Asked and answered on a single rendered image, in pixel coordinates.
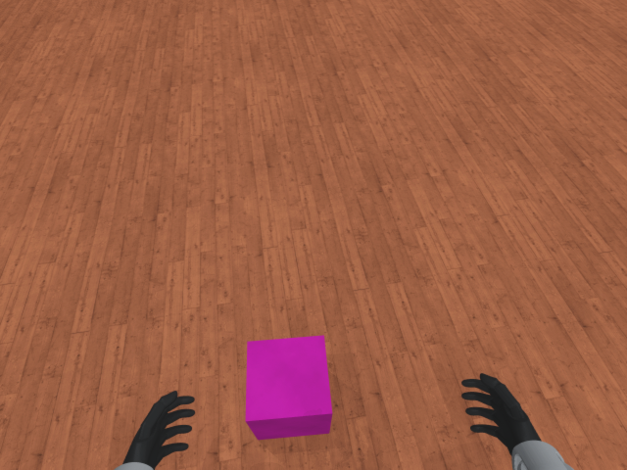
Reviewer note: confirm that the carton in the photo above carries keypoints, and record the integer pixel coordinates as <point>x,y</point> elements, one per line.
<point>287,388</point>

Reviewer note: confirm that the left robot hand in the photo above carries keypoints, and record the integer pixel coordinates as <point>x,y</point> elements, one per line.
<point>146,446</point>

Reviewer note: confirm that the robot right forearm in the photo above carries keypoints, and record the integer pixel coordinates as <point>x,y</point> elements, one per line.
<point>537,455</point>

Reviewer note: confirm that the right robot hand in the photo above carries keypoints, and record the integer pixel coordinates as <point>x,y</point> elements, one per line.
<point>514,424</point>

